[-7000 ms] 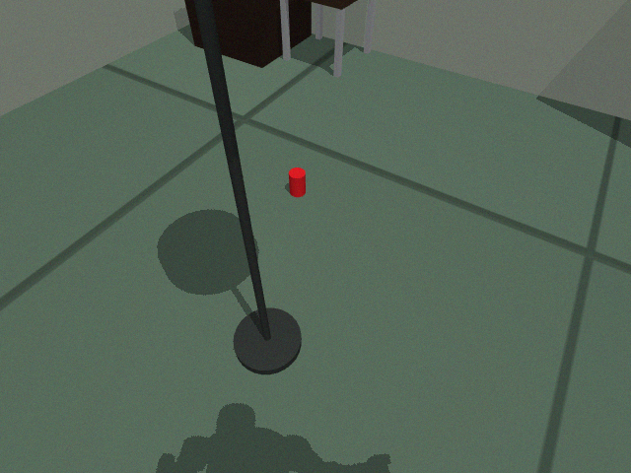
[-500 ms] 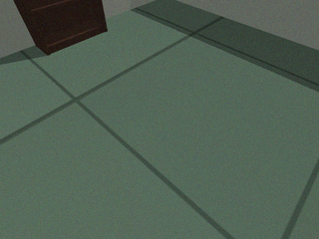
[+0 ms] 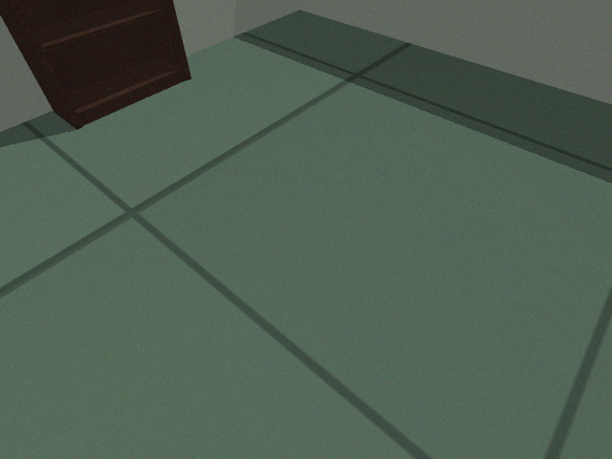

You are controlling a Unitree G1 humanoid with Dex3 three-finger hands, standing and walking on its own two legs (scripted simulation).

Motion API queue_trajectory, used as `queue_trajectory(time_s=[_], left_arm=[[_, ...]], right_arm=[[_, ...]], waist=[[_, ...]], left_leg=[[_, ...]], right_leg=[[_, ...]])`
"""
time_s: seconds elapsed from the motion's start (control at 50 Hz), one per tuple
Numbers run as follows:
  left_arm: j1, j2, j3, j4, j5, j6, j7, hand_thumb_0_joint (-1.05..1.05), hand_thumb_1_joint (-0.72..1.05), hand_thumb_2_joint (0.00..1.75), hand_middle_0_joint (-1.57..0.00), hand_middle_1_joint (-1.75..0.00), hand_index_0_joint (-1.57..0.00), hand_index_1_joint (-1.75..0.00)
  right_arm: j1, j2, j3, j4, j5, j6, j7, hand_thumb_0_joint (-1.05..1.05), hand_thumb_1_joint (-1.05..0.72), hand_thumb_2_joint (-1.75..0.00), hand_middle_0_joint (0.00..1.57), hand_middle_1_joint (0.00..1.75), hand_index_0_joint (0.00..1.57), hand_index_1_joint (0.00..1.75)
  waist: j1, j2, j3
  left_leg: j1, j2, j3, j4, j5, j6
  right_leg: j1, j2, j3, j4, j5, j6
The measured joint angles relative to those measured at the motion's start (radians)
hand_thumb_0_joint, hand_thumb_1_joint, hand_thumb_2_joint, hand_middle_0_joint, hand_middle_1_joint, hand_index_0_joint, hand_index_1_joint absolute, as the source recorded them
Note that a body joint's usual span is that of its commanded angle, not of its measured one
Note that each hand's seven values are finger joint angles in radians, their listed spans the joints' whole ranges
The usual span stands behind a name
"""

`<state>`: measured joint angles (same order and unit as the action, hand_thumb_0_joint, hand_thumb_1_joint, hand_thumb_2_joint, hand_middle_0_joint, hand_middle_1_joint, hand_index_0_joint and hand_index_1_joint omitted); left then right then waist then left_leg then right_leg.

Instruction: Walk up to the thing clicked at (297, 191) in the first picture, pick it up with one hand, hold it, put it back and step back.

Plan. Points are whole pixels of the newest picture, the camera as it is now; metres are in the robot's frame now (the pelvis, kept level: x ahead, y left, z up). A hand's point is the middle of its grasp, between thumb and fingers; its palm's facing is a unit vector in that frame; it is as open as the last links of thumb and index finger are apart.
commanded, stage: walk up
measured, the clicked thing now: out of the picture +0.19 +1.37 -0.72
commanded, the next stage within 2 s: none
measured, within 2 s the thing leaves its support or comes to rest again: neither
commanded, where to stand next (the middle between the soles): +0.70 +0.06 m, yaw +1 degrees
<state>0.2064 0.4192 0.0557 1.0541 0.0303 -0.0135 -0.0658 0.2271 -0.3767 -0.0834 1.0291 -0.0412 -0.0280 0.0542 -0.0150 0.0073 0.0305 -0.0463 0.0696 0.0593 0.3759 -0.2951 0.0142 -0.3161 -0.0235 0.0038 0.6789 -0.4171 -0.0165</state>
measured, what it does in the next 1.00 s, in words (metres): walks ahead: right foot, then left foot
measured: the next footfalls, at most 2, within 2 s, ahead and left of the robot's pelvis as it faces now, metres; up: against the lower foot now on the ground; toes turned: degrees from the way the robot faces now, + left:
right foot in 0.04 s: +0.11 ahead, -0.14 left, +0.00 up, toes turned -3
left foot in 0.48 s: +0.33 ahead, +0.14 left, +0.00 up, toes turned +6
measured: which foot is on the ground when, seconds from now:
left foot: down 0.00-0.06, up 0.08-0.46, down 0.48-1.00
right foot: up 0.00-0.02, down 0.04-0.54, up 0.56-0.96, down 0.98-1.00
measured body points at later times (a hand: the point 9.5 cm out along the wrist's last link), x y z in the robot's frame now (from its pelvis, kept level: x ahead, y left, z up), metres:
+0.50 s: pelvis +0.18 +0.01 -0.02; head +0.20 +0.04 +0.43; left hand +0.20 +0.33 -0.15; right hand +0.26 -0.31 -0.12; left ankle +0.29 +0.14 -0.74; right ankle +0.07 -0.13 -0.74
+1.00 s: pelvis +0.39 +0.02 -0.02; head +0.41 +0.00 +0.42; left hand +0.49 +0.34 -0.12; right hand +0.41 -0.29 -0.15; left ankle +0.29 +0.14 -0.74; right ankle +0.49 -0.09 -0.74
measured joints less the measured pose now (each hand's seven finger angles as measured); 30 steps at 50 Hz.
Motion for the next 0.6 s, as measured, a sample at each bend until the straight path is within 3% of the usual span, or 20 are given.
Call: queue_trajectory(time_s=[0.04,0.08,0.12,0.16,0.2,0.28,0.36,0.48,0.5,0.54,0.6], left_arm=[[0.014,0.018,0.014,-0.02,-0.002,-0.018,-0.005,0.01,0.9,0.9,-0.21,-0.3,-0.2,-0.3],[0.028,0.019,0.031,-0.031,0.001,-0.042,0.004,0.01,0.9,0.9,-0.21,-0.3,-0.2,-0.3],[0.044,0.003,0.039,-0.043,0.009,-0.052,0.018,0.01,0.9,0.9,-0.21,-0.3,-0.2,-0.3],[0.073,-0.014,0.032,-0.052,0.007,-0.051,0.022,0.0,0.9,0.9,-0.21,-0.3,-0.2,-0.3],[0.098,-0.029,0.024,-0.055,0.0,-0.051,0.024,0.0,0.9,0.9,-0.21,-0.3,-0.2,-0.3],[0.125,-0.038,0.015,-0.067,-0.011,-0.056,0.028,0.01,0.9,0.9,-0.21,-0.3,-0.2,-0.3],[0.132,-0.038,0.015,-0.092,-0.009,-0.062,0.03,0.01,0.9,0.9,-0.21,-0.3,-0.2,-0.3],[0.122,-0.018,0.012,-0.13,-0.01,-0.063,0.026,0.01,0.9,0.9,-0.21,-0.3,-0.2,-0.3],[0.118,-0.011,0.01,-0.134,-0.011,-0.061,0.027,0.01,0.9,0.9,-0.21,-0.3,-0.2,-0.3],[0.105,-0.005,0.01,-0.138,-0.015,-0.051,0.035,0.01,0.9,0.9,-0.21,-0.3,-0.2,-0.3],[0.083,-0.016,-0.009,-0.133,-0.023,-0.033,0.042,0.01,0.9,0.9,-0.21,-0.3,-0.2,-0.3]], right_arm=[[0.013,-0.018,-0.006,-0.008,-0.003,0.009,0.006,0.0,-0.9,-0.9,0.21,0.3,0.2,0.3],[0.021,-0.044,-0.012,-0.015,-0.001,0.024,0.003,0.0,-0.9,-0.9,0.21,0.3,0.2,0.3],[0.034,-0.059,-0.015,-0.015,0.007,0.045,-0.004,0.0,-0.91,-0.9,0.2,0.3,0.2,0.3],[0.04,-0.065,-0.013,-0.016,0.017,0.053,-0.002,0.01,-0.91,-0.9,0.2,0.3,0.2,0.3],[0.037,-0.068,-0.007,-0.027,0.03,0.043,0.004,0.01,-0.91,-0.9,0.2,0.3,0.2,0.3],[0.04,-0.055,0.001,-0.064,0.032,0.023,0.018,0.01,-0.91,-0.9,0.2,0.3,0.2,0.3],[0.045,-0.04,0.005,-0.085,0.019,0.024,0.035,0.0,-0.91,-0.9,0.2,0.3,0.2,0.3],[0.048,-0.029,0.004,-0.104,0.008,0.022,0.046,0.01,-0.91,-0.9,0.2,0.3,0.2,0.3],[0.042,-0.024,0.001,-0.106,0.007,0.017,0.044,0.01,-0.91,-0.9,0.2,0.3,0.2,0.3],[0.018,-0.012,-0.003,-0.126,0.001,-0.004,0.036,0.01,-0.91,-0.9,0.2,0.3,0.2,0.3],[0.016,-0.005,-0.003,-0.171,0.024,-0.032,0.021,0.0,-0.91,-0.9,0.2,0.3,0.2,0.3]], waist=[[0.008,-0.002,0.014],[0.011,0.034,0.029],[0.02,0.065,0.025],[0.04,0.075,0.012],[0.043,0.086,0.012],[0.042,0.084,0.025],[0.041,0.063,0.039],[0.032,0.018,0.048],[0.031,-0.004,0.052],[0.032,-0.056,0.078],[-0.003,-0.035,0.089]], left_leg=[[0.007,0.009,0.012,0.052,-0.048,-0.011],[-0.038,0.044,-0.012,0.231,-0.157,0.014],[-0.137,0.002,-0.105,0.476,-0.215,0.022],[-0.223,-0.05,-0.129,0.619,-0.183,0.023],[-0.3,-0.069,-0.137,0.669,-0.114,0.02],[-0.411,-0.058,-0.153,0.602,-0.006,-0.005],[-0.462,-0.024,-0.149,0.476,0.041,-0.026],[-0.401,0.025,-0.066,0.25,0.094,-0.005],[-0.385,0.011,-0.05,0.237,0.148,-0.003],[-0.365,-0.025,-0.002,0.279,0.107,0.008],[-0.325,-0.019,-0.004,0.29,0.047,0.023]], right_leg=[[0.018,-0.016,-0.015,-0.095,0.071,-0.004],[0.039,0.01,-0.043,-0.104,0.203,0.003],[0.054,0.029,-0.066,-0.074,0.157,-0.001],[0.095,0.036,-0.061,-0.113,0.144,-0.008],[0.151,0.045,-0.064,-0.188,0.162,-0.008],[0.237,0.059,-0.076,-0.288,0.174,-0.012],[0.286,0.06,-0.087,-0.314,0.138,-0.012],[0.34,0.028,-0.11,-0.248,0.01,0.035],[0.337,0.006,-0.108,-0.205,-0.028,0.039],[0.265,-0.051,-0.067,0.01,-0.055,0.003],[0.094,0.026,0.027,0.372,-0.078,-0.033]])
